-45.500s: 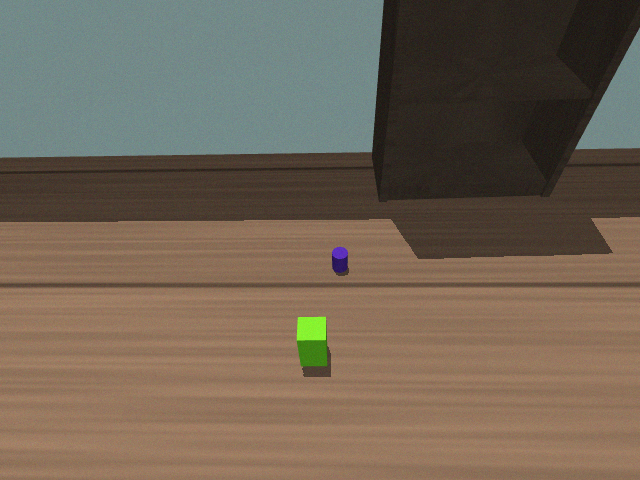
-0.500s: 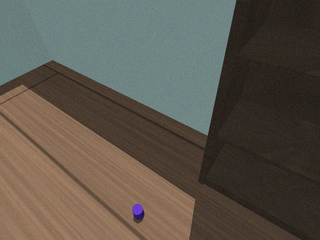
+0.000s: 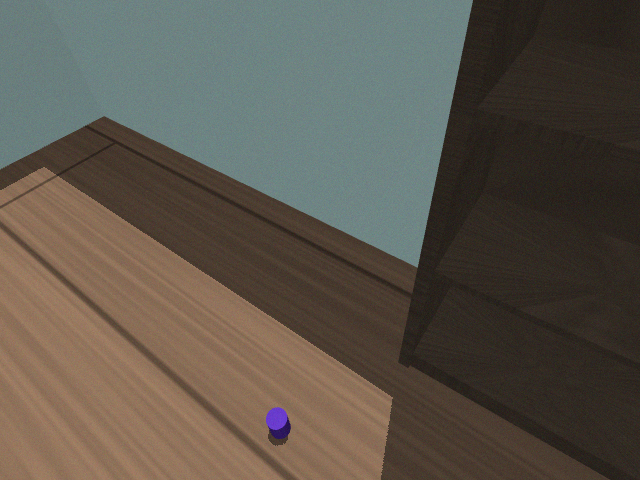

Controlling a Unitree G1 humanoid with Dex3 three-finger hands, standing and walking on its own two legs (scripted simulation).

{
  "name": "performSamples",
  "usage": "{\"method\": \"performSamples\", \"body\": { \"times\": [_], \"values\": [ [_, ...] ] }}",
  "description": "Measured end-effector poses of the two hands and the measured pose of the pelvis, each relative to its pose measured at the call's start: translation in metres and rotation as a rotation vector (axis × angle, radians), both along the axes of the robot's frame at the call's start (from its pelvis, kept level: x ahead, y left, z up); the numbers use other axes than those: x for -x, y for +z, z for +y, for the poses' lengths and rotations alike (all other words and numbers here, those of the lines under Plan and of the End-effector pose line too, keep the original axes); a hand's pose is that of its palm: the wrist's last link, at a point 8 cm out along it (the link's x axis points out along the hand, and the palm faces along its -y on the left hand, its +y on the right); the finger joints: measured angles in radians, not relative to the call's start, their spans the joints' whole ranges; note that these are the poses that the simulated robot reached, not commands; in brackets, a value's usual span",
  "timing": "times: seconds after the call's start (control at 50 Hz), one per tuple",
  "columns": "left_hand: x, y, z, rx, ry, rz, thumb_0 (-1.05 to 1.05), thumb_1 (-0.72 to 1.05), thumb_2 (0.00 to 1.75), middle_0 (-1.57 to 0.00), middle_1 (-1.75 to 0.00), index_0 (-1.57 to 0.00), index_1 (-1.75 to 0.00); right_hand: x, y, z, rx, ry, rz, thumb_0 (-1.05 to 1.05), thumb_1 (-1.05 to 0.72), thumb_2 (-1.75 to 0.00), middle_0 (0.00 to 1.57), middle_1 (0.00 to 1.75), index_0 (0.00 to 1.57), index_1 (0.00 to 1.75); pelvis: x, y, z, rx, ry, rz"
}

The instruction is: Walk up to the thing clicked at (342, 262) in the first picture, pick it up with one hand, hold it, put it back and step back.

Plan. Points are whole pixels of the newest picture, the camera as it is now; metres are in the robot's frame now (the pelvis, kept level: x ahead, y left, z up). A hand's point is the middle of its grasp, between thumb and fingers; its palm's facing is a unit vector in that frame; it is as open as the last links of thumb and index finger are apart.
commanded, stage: stand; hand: left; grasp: from above
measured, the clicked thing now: (278, 423) +0.43 +0.21 -0.74
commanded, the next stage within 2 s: step back in 0.82 s
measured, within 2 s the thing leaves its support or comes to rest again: neither
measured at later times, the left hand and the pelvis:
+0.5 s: hand out of the picture +0.07 +0.24 -0.16, palm faces +0.02 -0.94 -0.33, open 7.3 cm; pelvis +0.00 +0.00 +0.00, yaw +0 degrees
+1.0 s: hand out of the picture +0.07 +0.27 -0.16, palm faces +0.02 -0.93 -0.37, open 7.3 cm; pelvis -0.03 +0.01 -0.01, yaw +0 degrees
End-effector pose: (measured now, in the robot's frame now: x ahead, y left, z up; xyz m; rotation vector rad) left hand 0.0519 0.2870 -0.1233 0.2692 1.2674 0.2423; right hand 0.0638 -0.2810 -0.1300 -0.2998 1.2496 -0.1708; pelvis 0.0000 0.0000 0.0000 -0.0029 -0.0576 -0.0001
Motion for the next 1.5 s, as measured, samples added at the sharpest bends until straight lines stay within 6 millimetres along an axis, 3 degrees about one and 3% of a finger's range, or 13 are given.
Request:
{"method": "performSamples", "body": {
  "times": [0.22, 0.82, 0.94, 1.06, 1.14, 1.2, 1.3, 1.5],
  "values": [
    [-0.009, 0.001, -0.001, 0.000, -0.009, -0.022, 0.01, 0.91, 0.90, -0.20, -0.30, -0.21, -0.30, -0.009, 0.005, -0.007, 0.015, 0.001, -0.022, 0.01, -0.90, -0.90, 0.21, 0.30, 0.20, 0.29, -0.002, 0.000, -0.002, 0.000, -0.001, -0.001],
    [-0.009, 0.004, 0.003, -0.008, -0.026, -0.027, 0.01, 0.91, 0.90, -0.20, -0.30, -0.21, -0.30, -0.001, 0.006, -0.013, 0.016, -0.001, -0.012, 0.01, -0.90, -0.90, 0.21, 0.30, 0.20, 0.29, 0.000, 0.001, -0.004, -0.001, -0.004, 0.002],
    [-0.007, 0.001, 0.015, -0.026, -0.009, -0.042, 0.01, 0.91, 0.90, -0.20, -0.30, -0.21, -0.30, 0.000, 0.003, -0.020, 0.030, -0.013, -0.017, 0.01, -0.90, -0.90, 0.21, 0.30, 0.20, 0.29, 0.020, -0.007, 0.000, 0.010, 0.003, 0.010],
    [-0.011, -0.007, 0.042, -0.048, -0.058, -0.063, 0.01, 0.91, 0.90, -0.21, -0.30, -0.21, -0.30, 0.020, 0.007, -0.017, 0.083, -0.024, -0.003, 0.01, -0.90, -0.90, 0.21, 0.30, 0.20, 0.29, 0.040, -0.016, 0.024, -0.001, 0.004, 0.025],
    [-0.025, -0.023, 0.067, -0.040, -0.079, -0.119, 0.01, 0.91, 0.90, -0.20, -0.30, -0.21, -0.30, 0.049, 0.007, -0.005, 0.138, -0.023, 0.029, 0.01, -0.90, -0.90, 0.20, 0.30, 0.20, 0.29, 0.053, -0.029, 0.045, 0.011, 0.018, 0.039],
    [-0.028, -0.028, 0.075, -0.034, -0.079, -0.139, 0.01, 0.91, 0.90, -0.20, -0.30, -0.21, -0.30, 0.073, 0.011, 0.013, 0.145, -0.017, 0.073, 0.01, -0.90, -0.90, 0.20, 0.30, 0.20, 0.29, 0.065, -0.026, 0.053, 0.009, 0.008, 0.028],
    [-0.010, -0.024, 0.076, -0.008, -0.096, -0.105, 0.01, 0.91, 0.90, -0.20, -0.30, -0.20, -0.30, 0.097, 0.021, 0.033, 0.142, -0.030, 0.095, 0.01, -0.90, -0.90, 0.21, 0.30, 0.21, 0.30, 0.078, -0.014, 0.064, 0.025, -0.001, 0.053],
    [0.050, -0.021, 0.082, -0.043, -0.139, -0.016, 0.01, 0.91, 0.90, -0.20, -0.30, -0.21, -0.30, 0.102, 0.005, 0.047, 0.091, -0.067, -0.072, 0.01, -0.90, -0.90, 0.21, 0.30, 0.21, 0.30, 0.110, -0.021, 0.070, -0.010, -0.072, 0.024]
  ]
}}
